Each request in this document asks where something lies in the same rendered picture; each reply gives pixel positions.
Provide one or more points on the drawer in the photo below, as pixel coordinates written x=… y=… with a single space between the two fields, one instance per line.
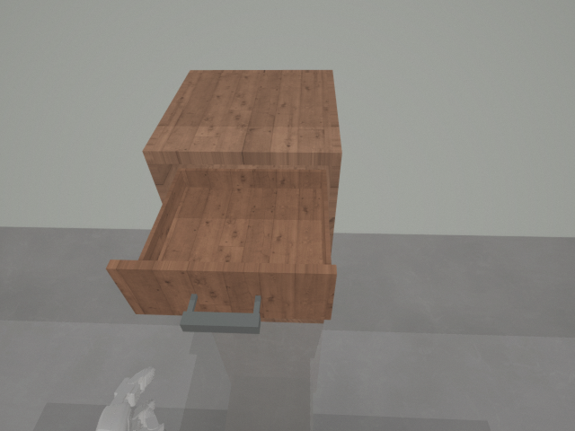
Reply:
x=228 y=235

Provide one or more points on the robot left hand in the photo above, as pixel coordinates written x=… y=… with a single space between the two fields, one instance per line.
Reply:
x=119 y=416

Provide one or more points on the cabinet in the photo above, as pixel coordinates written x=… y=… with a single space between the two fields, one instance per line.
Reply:
x=250 y=119

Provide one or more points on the handle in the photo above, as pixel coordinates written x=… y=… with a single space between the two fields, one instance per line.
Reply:
x=221 y=322

